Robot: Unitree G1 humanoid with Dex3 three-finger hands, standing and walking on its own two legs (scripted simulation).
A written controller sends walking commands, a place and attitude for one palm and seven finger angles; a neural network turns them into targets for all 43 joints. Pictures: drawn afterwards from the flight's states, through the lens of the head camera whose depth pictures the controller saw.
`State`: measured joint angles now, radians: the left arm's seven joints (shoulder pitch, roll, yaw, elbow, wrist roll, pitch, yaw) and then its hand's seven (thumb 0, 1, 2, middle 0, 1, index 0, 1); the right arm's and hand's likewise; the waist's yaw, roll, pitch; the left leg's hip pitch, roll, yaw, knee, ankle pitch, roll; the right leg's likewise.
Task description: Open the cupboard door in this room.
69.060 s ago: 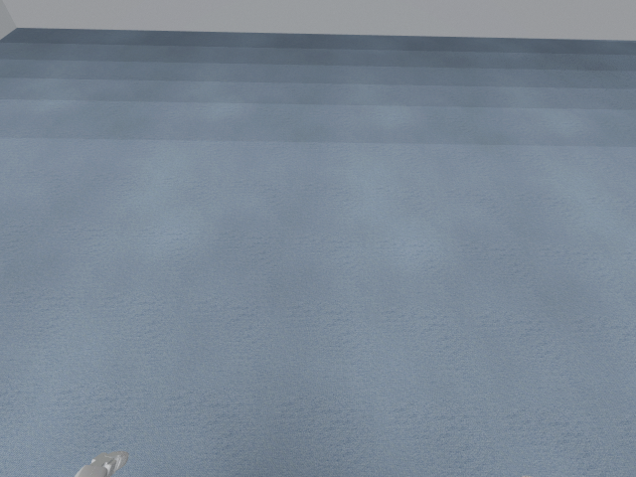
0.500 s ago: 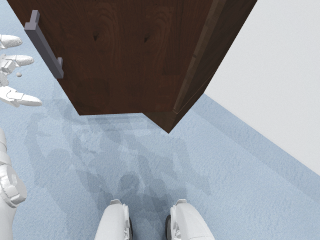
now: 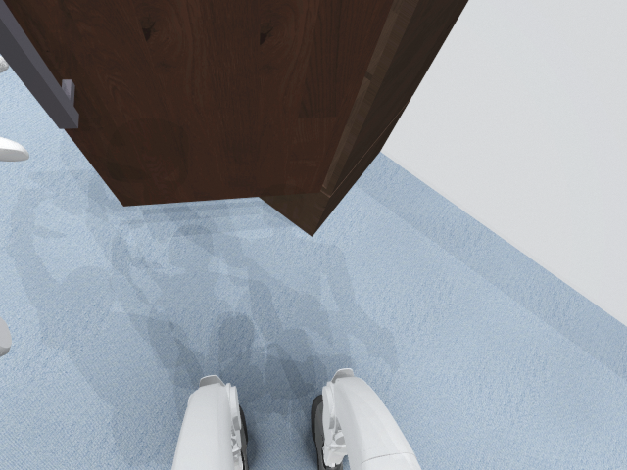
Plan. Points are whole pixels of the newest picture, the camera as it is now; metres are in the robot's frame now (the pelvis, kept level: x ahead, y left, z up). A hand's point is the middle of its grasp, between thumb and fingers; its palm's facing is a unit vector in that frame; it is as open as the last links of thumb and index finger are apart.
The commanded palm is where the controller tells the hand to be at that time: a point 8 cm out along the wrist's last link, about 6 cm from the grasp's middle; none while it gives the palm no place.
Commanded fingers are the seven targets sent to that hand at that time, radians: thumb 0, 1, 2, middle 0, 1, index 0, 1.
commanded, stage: move the hooked fingers beside the handle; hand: left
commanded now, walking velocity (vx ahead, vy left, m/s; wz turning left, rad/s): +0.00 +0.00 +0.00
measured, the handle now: (36, 57) +0.55 +0.26 +0.08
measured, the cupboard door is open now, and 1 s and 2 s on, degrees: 45 45 44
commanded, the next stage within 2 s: slide the fingers in behind the handle in 0.78 s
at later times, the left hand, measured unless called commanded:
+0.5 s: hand out of the picture +0.51 +0.31 +0.07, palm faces +0.06 -1.00 -0.01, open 14.0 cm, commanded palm +0.50 +0.34 +0.07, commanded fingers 0.00 -0.50 0.30 -0.30 -1.20 -0.30 -1.20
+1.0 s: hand out of the picture +0.50 +0.31 +0.08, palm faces +0.07 -1.00 -0.03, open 14.0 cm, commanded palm +0.49 +0.33 +0.07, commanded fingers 0.00 -0.50 0.30 -0.30 -1.20 -0.30 -1.20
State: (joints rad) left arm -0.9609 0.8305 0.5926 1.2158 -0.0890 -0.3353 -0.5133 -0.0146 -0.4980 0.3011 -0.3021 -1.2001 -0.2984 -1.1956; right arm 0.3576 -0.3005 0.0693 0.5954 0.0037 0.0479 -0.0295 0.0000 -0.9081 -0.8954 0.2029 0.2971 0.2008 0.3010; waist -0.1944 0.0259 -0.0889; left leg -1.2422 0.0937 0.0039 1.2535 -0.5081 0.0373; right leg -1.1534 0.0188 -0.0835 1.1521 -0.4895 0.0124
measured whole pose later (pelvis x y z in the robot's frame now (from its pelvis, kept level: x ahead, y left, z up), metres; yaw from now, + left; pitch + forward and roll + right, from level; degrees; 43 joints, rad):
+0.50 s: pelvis +0.01 +0.01 +0.01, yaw +0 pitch +28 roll -7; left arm -0.93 0.77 0.55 1.18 -0.09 -0.34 -0.49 -0.01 -0.50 0.30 -0.30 -1.20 -0.30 -1.20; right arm 0.36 -0.29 0.06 0.60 0.00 0.06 -0.02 0.00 -0.91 -0.90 0.20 0.30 0.20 0.30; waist -0.19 0.02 -0.10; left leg -1.21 0.08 0.00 1.23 -0.51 0.05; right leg -1.11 0.01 -0.09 1.12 -0.49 0.03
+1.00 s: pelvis +0.00 +0.00 +0.01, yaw +1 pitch +26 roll -6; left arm -0.91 0.77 0.56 1.19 -0.12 -0.39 -0.49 -0.01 -0.50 0.30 -0.30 -1.20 -0.30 -1.20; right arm 0.35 -0.29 0.06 0.61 0.00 0.06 -0.02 0.00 -0.91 -0.90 0.20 0.30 0.20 0.30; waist -0.18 0.02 -0.10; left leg -1.19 0.09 0.00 1.23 -0.51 0.04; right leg -1.10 0.02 -0.09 1.13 -0.49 0.01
